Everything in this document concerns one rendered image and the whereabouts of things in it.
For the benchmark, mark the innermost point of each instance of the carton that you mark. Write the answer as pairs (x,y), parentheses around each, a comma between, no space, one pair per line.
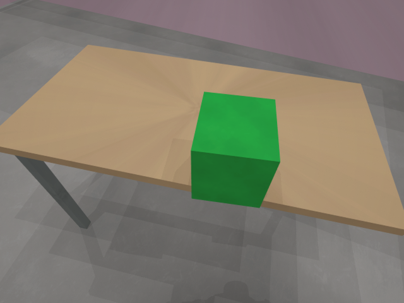
(235,151)

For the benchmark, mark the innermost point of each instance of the table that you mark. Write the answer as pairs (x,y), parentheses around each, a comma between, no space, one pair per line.
(134,115)

